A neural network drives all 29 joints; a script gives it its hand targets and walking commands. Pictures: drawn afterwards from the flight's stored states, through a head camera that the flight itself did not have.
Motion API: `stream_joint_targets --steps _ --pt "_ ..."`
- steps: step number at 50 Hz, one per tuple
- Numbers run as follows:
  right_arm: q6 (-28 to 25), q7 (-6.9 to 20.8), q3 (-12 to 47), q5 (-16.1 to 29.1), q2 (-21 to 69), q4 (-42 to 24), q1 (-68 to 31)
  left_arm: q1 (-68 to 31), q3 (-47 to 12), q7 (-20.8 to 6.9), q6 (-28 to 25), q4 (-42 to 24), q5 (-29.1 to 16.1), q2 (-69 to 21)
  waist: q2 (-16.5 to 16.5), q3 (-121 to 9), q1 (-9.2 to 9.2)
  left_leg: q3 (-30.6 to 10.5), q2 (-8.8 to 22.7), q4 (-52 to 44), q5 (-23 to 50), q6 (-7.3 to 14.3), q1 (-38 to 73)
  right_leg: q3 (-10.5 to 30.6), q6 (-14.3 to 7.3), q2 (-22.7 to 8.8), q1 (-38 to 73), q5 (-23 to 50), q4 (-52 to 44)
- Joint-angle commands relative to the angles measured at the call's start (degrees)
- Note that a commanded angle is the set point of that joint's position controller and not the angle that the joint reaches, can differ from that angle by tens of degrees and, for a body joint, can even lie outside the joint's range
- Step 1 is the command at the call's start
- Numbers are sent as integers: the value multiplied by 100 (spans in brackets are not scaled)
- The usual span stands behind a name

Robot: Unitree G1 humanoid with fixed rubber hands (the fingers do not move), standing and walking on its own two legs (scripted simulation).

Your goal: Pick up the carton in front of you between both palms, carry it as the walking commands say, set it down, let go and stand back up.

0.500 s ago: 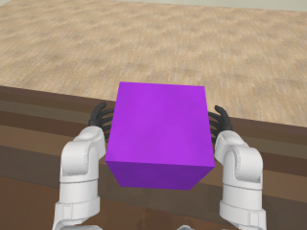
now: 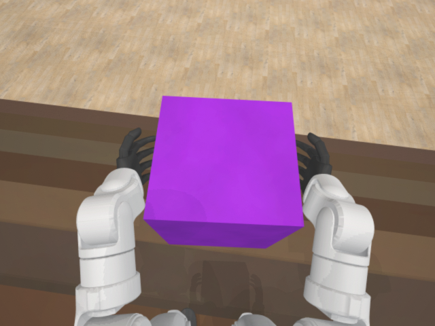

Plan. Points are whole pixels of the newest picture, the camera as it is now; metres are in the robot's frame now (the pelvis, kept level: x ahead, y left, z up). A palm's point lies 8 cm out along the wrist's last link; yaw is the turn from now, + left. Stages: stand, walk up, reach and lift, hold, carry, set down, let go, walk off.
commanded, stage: carry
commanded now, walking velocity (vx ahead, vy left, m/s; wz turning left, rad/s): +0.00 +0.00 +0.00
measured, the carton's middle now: (221, 183) +0.36 -0.01 +0.01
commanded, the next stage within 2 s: none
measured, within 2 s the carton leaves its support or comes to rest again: neither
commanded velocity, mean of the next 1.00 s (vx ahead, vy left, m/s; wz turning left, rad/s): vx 0.00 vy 0.00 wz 0.00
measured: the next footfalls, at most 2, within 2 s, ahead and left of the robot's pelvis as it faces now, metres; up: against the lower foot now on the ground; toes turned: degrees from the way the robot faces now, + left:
right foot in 0.04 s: +0.04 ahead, -0.10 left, +0.00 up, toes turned -1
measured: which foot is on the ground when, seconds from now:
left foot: down 0.00-1.00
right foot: up 0.00-0.02, down 0.04-1.00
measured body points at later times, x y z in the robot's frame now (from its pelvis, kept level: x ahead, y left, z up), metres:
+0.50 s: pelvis +0.07 -0.02 +0.02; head +0.09 -0.02 +0.47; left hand +0.40 +0.14 +0.12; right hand +0.41 -0.16 +0.12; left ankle +0.04 +0.09 -0.72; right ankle +0.00 -0.10 -0.72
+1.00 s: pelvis +0.02 -0.01 +0.01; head +0.01 -0.02 +0.46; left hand +0.34 +0.14 +0.11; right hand +0.35 -0.16 +0.11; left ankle +0.04 +0.09 -0.73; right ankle +0.00 -0.10 -0.73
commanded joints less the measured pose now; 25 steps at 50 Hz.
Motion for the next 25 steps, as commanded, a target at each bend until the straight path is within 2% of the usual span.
stream_joint_targets --steps 1,2,3,4,5,6,8,10,14,19,25 --pt "-65 446 4474 1733 4528 -914 -3532 -3228 -3900 -307 -146 -633 -1041 -4189 752 -3866 284 -892 1305 252 5699 591 2842 -53 6 -55 831 1071 -1226" --pt "-64 431 4497 1736 4503 -910 -3542 -3135 -3883 -308 -143 -636 -1027 -4140 616 -3910 393 -725 1175 275 4958 425 2342 -18 -70 -165 1475 2039 -1528" --pt "-53 397 4476 1688 4430 -855 -3523 -3087 -3874 -306 -139 -615 -1021 -4089 327 -3984 442 -614 916 299 3647 255 1939 291 -232 -497 1939 3867 -1285" --pt "-19 368 4437 1630 4395 -824 -3437 -3045 -3868 -290 -138 -521 -987 -4029 -478 -3954 399 -419 670 275 2524 52 1437 460 -447 -932 2348 6395 -532" --pt "6 329 4371 1545 4318 -722 -3358 -2922 -3881 -296 -101 -446 -1002 -4002 -771 -3901 440 -289 538 358 1826 -27 1128 504 -500 -1115 2567 7553 -399" --pt "31 291 4283 1467 4259 -641 -3280 -2896 -3890 -312 -76 -424 -1045 -3988 -823 -3859 494 -213 455 369 1678 -96 1016 520 -516 -1126 2599 7754 -397" --pt "69 238 4111 1278 4197 -509 -3119 -2985 -3946 -341 -44 -475 -1135 -4013 -543 -3813 476 -222 451 353 2266 -66 1243 514 -429 -1023 2327 7396 -397" --pt "91 204 3947 1120 4150 -363 -2998 -3175 -4031 -367 -29 -535 -1252 -4072 -281 -3744 460 -259 537 294 2991 8 1511 453 -294 -866 2005 6725 -493" --pt "121 175 3694 882 4085 -145 -2947 -3502 -4098 -392 4 -458 -1392 -4210 2 -3562 442 -305 623 94 3560 69 1769 341 -138 -675 1797 5715 -846" --pt "162 142 3504 691 4003 101 -2868 -3478 -3948 -362 63 -87 -1307 -4216 25 -3469 441 -289 616 -39 3542 49 1731 305 -79 -713 1940 5841 -975" --pt "158 137 3526 768 4110 202 -3113 -3458 -3718 -309 69 208 -1142 -4248 -51 -3451 426 -358 690 -121 3571 2 1674 240 -73 -713 1995 5692 -1062"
